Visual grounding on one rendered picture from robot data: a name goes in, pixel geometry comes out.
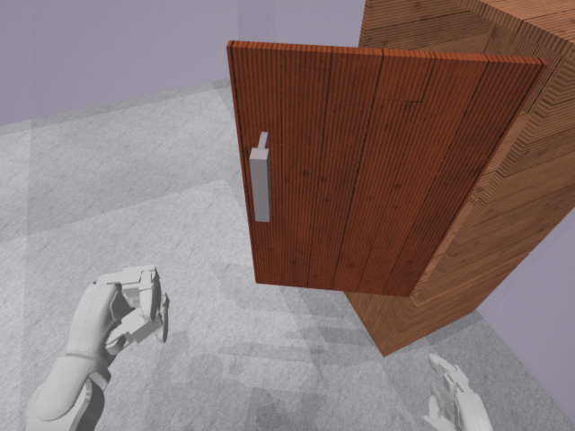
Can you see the robot left hand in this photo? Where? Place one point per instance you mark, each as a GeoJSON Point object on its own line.
{"type": "Point", "coordinates": [94, 329]}

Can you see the cupboard door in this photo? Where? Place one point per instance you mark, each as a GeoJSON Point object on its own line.
{"type": "Point", "coordinates": [373, 154]}

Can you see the robot right hand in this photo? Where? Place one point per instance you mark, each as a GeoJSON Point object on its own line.
{"type": "Point", "coordinates": [464, 412]}

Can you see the robot left forearm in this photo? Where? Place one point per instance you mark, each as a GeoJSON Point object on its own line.
{"type": "Point", "coordinates": [72, 398]}

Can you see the handle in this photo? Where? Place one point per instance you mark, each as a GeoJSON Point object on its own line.
{"type": "Point", "coordinates": [260, 173]}

